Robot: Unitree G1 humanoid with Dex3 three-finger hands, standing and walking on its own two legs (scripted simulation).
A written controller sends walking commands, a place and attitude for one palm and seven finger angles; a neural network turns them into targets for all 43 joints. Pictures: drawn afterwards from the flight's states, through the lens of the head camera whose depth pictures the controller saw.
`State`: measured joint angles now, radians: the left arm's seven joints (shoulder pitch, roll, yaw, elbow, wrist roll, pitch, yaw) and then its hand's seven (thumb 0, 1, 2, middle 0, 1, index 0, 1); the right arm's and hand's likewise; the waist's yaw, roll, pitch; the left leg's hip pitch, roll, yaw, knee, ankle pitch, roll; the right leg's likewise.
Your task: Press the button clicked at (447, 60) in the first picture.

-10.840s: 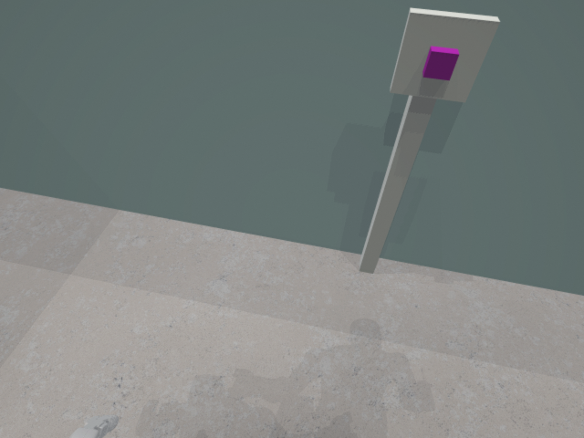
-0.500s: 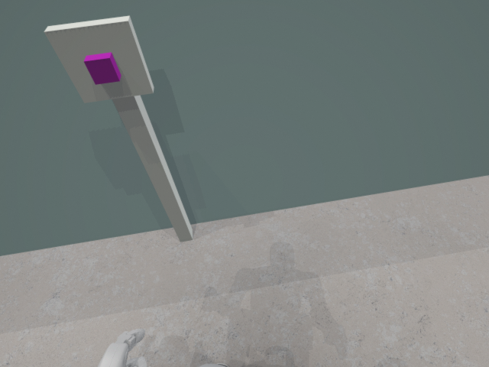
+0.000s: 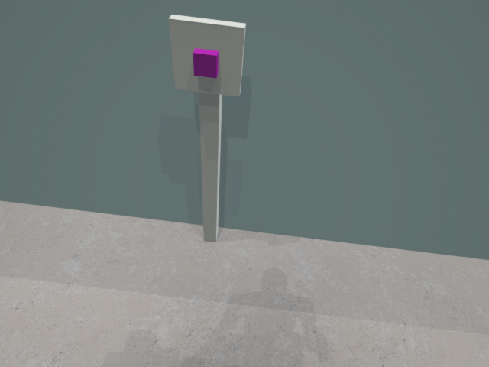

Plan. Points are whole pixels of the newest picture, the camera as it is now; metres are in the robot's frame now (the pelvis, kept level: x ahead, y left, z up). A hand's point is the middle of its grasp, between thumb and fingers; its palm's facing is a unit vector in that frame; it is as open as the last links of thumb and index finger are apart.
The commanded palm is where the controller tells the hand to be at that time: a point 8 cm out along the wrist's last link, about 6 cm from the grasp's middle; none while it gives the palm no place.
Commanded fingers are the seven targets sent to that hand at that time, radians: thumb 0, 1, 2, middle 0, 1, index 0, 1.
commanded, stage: take the last steps up to it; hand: left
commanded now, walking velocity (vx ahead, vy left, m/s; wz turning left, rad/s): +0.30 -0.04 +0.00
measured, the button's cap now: (206, 62) +0.76 +0.18 +0.13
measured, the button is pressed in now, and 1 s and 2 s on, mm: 0 0 0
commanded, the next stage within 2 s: come to a stop and stand still in 0.66 s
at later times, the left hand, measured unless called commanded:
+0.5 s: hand (194, 304) +0.28 +0.13 -0.17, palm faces +0.01 -0.98 -0.20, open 7.4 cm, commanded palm none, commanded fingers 0.00 0.90 0.90 -0.20 -0.30 -0.20 -0.30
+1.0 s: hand (195, 329) +0.23 +0.11 -0.18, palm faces +0.11 -0.98 -0.13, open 7.4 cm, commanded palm none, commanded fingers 0.00 0.90 0.90 -0.20 -0.30 -0.20 -0.30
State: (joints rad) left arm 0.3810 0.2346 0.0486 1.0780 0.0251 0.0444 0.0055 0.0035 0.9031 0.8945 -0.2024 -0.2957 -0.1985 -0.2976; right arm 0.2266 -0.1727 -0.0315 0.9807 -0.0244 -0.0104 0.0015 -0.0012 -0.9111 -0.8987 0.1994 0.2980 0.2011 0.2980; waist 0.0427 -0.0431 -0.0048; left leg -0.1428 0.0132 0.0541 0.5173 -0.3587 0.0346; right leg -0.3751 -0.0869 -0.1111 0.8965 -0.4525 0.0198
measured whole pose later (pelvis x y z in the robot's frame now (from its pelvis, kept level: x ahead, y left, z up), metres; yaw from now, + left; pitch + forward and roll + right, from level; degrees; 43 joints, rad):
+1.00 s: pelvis +0.28 -0.04 +0.00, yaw +0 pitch -2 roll +0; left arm 0.35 0.13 0.01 1.14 0.01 0.01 0.04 0.00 0.91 0.89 -0.20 -0.30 -0.20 -0.30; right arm 0.13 -0.10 -0.02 1.04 -0.01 -0.02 -0.03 -0.01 -0.92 -0.90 0.20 0.30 0.20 0.30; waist 0.06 -0.05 0.05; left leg -0.27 0.05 0.13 0.51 -0.21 0.02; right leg -0.18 -0.04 -0.11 0.62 -0.42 0.01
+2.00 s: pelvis +0.22 -0.05 +0.01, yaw +0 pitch -1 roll +0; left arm 0.30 0.15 0.00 1.16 0.01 0.00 0.03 0.00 0.90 0.89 -0.20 -0.30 -0.20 -0.30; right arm 0.28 -0.14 -0.02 1.12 0.00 -0.01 -0.03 0.01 -0.95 -0.90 0.20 0.30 0.20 0.30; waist 0.03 -0.02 0.01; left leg -0.13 0.02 0.07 0.43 -0.28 0.00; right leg -0.21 -0.08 -0.04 0.43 -0.19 0.05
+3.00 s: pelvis +0.23 -0.08 -0.01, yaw +2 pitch +3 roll +1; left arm 0.37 0.14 0.08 0.16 -0.15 -0.18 0.04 0.01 0.91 0.89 -0.29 -0.39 -0.28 -0.39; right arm 0.26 -0.24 -0.05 0.82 0.03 -0.28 -0.08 0.01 -0.91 -0.90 0.20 0.30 0.20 0.30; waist -0.01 0.04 -0.05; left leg -0.28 0.05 0.02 0.59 -0.36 -0.05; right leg -0.37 -0.06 -0.09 0.64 -0.32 0.00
